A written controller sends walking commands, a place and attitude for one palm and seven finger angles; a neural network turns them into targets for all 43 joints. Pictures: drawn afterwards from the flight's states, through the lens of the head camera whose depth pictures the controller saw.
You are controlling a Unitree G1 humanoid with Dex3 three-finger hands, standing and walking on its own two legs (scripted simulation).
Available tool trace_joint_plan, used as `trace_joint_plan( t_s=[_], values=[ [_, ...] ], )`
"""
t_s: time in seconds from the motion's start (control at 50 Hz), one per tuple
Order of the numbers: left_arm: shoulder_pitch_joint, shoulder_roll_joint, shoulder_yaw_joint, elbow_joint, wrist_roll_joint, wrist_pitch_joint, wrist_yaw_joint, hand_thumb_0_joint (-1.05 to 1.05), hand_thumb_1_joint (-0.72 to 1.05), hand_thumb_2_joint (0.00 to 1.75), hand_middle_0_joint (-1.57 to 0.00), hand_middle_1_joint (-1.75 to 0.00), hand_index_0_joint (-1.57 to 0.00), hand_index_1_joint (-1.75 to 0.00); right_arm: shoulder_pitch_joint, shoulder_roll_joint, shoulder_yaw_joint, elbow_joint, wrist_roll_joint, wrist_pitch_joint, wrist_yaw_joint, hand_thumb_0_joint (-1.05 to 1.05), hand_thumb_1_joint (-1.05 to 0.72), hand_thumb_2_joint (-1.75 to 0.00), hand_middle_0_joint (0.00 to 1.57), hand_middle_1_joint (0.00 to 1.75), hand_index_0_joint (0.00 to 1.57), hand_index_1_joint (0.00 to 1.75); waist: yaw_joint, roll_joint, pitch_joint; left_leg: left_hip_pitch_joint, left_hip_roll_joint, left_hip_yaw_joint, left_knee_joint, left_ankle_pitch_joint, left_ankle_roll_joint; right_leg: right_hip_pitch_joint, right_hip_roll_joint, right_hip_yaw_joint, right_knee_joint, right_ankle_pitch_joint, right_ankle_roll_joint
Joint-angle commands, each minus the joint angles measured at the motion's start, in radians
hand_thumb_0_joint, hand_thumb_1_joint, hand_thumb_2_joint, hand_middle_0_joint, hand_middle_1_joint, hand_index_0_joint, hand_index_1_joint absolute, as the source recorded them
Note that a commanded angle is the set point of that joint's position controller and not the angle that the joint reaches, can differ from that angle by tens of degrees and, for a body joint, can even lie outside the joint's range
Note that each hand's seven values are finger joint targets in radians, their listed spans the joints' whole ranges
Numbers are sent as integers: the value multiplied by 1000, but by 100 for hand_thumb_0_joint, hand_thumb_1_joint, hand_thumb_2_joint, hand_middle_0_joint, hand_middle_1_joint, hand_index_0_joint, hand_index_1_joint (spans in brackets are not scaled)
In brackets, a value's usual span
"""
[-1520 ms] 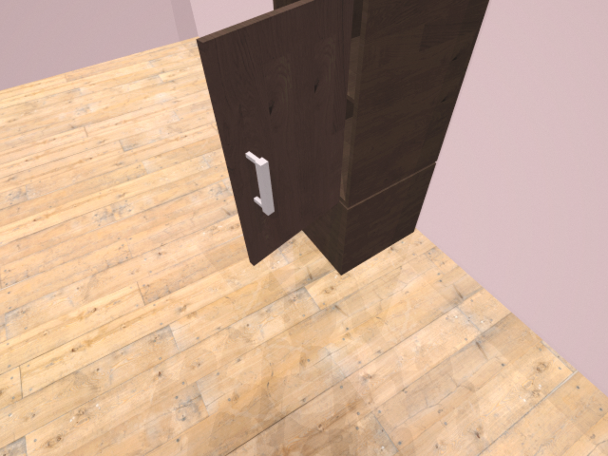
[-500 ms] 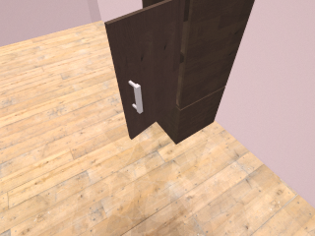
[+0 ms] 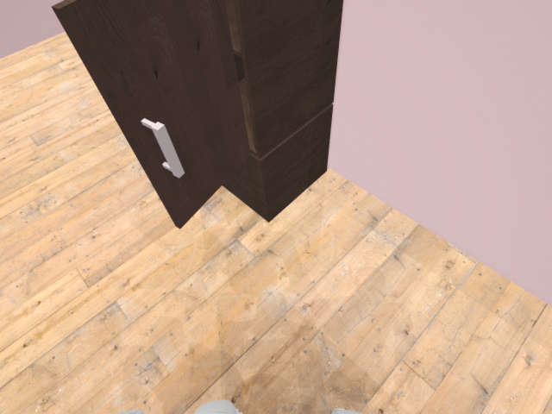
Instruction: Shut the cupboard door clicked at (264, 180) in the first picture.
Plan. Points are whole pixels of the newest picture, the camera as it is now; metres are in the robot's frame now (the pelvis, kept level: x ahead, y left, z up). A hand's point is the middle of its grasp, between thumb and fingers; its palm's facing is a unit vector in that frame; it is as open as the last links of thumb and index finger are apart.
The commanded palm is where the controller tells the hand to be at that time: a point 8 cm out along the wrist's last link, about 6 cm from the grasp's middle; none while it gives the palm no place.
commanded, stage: walk around to get in front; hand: left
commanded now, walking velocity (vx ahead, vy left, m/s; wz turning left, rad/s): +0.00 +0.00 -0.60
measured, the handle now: (163, 148) +0.61 +0.30 -0.03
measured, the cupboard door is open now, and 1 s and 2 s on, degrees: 100 100 100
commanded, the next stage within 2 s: none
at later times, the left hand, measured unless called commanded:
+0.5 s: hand out of the picture +0.13 +0.20 -0.15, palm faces -0.21 -0.95 -0.22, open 7.4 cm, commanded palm none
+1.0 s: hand (226, 379) +0.19 +0.12 -0.16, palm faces -0.57 -0.80 -0.20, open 7.4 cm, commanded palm none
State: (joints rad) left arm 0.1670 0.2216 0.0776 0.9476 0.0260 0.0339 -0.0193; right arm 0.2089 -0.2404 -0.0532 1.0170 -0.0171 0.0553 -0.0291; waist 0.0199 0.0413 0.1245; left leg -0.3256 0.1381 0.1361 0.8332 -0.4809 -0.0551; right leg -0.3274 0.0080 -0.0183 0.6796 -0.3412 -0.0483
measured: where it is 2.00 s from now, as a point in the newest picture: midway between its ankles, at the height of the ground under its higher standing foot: outside the picture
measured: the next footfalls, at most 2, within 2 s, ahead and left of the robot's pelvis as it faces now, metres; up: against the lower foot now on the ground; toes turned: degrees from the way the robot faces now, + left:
left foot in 0.38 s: +0.05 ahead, +0.14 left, +0.00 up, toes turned -14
right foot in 0.66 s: -0.02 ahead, -0.14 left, +0.00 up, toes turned -25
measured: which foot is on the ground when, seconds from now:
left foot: up 0.00-0.36, down 0.38-0.66, up 0.68-0.94, down 0.96-1.00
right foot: down 0.00-0.36, up 0.38-0.64, down 0.66-0.96, up 0.98-1.00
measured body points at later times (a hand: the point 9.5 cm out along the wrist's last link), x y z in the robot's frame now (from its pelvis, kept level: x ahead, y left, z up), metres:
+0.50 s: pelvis -0.01 +0.01 +0.02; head +0.05 +0.02 +0.47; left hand +0.14 +0.25 -0.13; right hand +0.03 -0.26 -0.11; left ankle +0.01 +0.15 -0.72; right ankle -0.04 -0.10 -0.65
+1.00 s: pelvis +0.00 +0.00 +0.01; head +0.05 -0.01 +0.45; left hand +0.22 +0.16 -0.15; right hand -0.08 -0.27 -0.12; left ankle +0.09 +0.08 -0.72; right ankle -0.07 -0.12 -0.70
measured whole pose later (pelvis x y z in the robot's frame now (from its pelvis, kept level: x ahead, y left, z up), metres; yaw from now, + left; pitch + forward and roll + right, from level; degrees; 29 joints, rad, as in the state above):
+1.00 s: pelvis +0.00 +0.00 +0.01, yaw -36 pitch +0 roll -1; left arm 0.16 0.25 0.06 0.91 0.02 0.08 -0.02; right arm 0.18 -0.24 -0.03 0.88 -0.01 0.00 -0.02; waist -0.01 -0.04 0.09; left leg -0.33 0.06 0.06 0.61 -0.26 0.00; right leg -0.40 0.07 0.11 0.78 -0.45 0.01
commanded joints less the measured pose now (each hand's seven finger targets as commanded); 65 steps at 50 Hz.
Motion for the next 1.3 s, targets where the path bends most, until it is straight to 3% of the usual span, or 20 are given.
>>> trace_joint_plan(
  t_s=[0.0,0.08,0.3,0.34,0.36,0.4,0.46,0.58,0.6,0.64,0.68,0.88,0.9,0.94,0.98,1.06,1.18,1.2,1.24,1.28],
  values=[
    [73,225,56,-51,1,-10,39,0,90,90,-20,-30,-20,-30,-109,-93,-33,-139,4,-27,-5,0,-90,-90,20,30,20,30,22,-247,-106,-277,-45,-155,353,-34,0,149,-285,498,-359,346,-184],
    [78,200,46,-62,-2,-19,45,0,90,90,-20,-30,-20,-30,-103,-57,-24,-135,9,-27,-2,0,-90,-90,20,30,20,30,8,-136,-213,-178,-78,-134,217,46,-14,215,-214,385,-291,554,-152],
    [17,195,48,-91,-5,1,31,0,90,90,-20,-30,-20,-30,-23,-84,-28,-146,22,-46,-18,0,-90,-90,20,30,20,30,-48,-156,-197,207,-122,-146,-384,206,23,-2,-117,465,-260,323,-55],
    [10,106,25,-132,-24,2,11,0,90,90,-20,-30,-20,-30,13,-236,-55,-157,-3,-62,-29,0,-90,-90,20,30,20,30,-66,261,-181,372,275,-556,-612,203,164,-315,98,182,74,-175,59],
    [-31,140,30,-147,-11,-1,8,0,90,90,-20,-30,-20,-30,8,-249,-54,-169,-6,-58,-31,0,-90,-90,20,30,20,30,-67,219,-153,253,385,-586,-605,305,246,-289,43,111,277,-268,85],
    [-16,152,46,-139,4,5,-10,0,90,90,-20,-30,-20,-30,-76,-193,-33,-196,-20,-66,-31,0,-90,-90,20,30,20,30,-13,101,-138,139,284,-437,-558,498,260,-239,18,91,459,-178,107],
    [-12,112,32,-129,-3,15,-24,0,90,90,-20,-30,-20,-30,-95,-171,-26,-204,-22,-62,-29,0,-90,-90,20,30,20,30,2,197,-122,150,157,-180,-454,714,179,-202,-4,20,381,-145,112],
    [-13,111,20,-125,-11,-5,-29,0,90,90,-20,-30,-20,-30,10,-223,-50,-171,-12,-52,-12,0,-90,-90,20,30,20,30,-24,171,-192,180,140,-98,-288,753,108,76,34,-96,-89,42,75],
    [60,144,29,-103,-10,-11,-25,0,90,90,-20,-30,-20,-30,-11,-218,-51,-183,-6,-50,-9,0,-90,-90,20,30,20,30,20,96,-203,91,114,-66,-174,648,69,220,8,-61,-217,203,56],
    [201,336,67,-62,-3,-20,9,0,90,90,-20,-30,-20,-30,-100,-105,-21,-262,12,-46,-6,0,-90,-90,20,30,20,30,97,-385,-239,-271,-84,-36,255,-204,-21,405,-404,485,-292,914,-150],
    [135,316,63,-82,-8,-9,21,0,90,90,-20,-30,-20,-30,-103,-102,-16,-260,17,-40,-6,0,-90,-90,20,30,20,30,65,-272,-161,-312,-29,-140,330,-137,-8,293,-368,428,-291,650,-210],
    [-43,234,36,-129,-4,5,23,0,90,90,-20,-30,-20,-30,49,-90,-17,-165,16,-42,-2,0,-90,-90,20,30,20,30,-63,-190,-174,137,-116,-85,-261,195,-5,-34,-152,373,-246,240,-72],
    [-59,201,27,-143,-10,9,19,0,90,90,-20,-30,-20,-30,94,-129,-24,-152,12,-51,-9,0,-90,-90,20,30,20,30,-85,-109,-177,250,-65,-131,-391,207,14,-133,-96,329,-188,150,-24],
    [-58,134,12,-175,-18,14,5,0,90,90,-20,-30,-20,-30,136,-286,-50,-161,-13,-66,-20,0,-90,-90,20,30,20,30,-92,278,-161,238,378,-602,-614,222,207,-292,62,69,287,-304,78],
    [-45,157,26,-166,-4,9,-7,0,90,90,-20,-30,-20,-30,56,-232,-29,-189,-20,-73,-15,0,-90,-90,20,30,20,30,-43,98,-138,90,334,-485,-596,278,250,-217,-3,84,464,-231,85],
    [-40,103,20,-140,-3,23,-33,0,90,90,-20,-30,-20,-30,-19,-194,-20,-195,-22,-65,-18,0,-90,-90,20,30,20,30,-10,195,-110,83,171,-162,-509,436,157,-151,-26,-21,333,-142,102],
    [-40,101,7,-133,-13,1,-26,0,90,90,-20,-30,-20,-30,76,-226,-44,-158,-12,-54,-2,0,-90,-90,20,30,20,30,-38,172,-203,179,189,-70,-343,624,117,62,8,-96,-98,-4,73],
    [17,131,16,-115,-10,-3,-21,0,90,90,-20,-30,-20,-30,53,-218,-46,-166,-5,-51,1,0,-90,-90,20,30,20,30,-7,110,-203,109,164,-37,-260,544,75,176,-6,-71,-229,131,57],
    [130,318,55,-79,3,-15,9,0,90,90,-20,-30,-20,-30,-48,-95,-18,-246,8,-48,6,0,-90,-90,20,30,20,30,67,-395,-175,-279,-54,36,127,-168,-27,355,-391,437,-351,693,-115],
    [118,313,54,-84,-9,-7,18,0,90,90,-20,-30,-20,-30,-55,-96,-12,-248,15,-35,2,0,-90,-90,20,30,20,30,57,-281,-157,-303,-19,-102,270,-125,-14,271,-379,384,-324,593,-193]
  ],
)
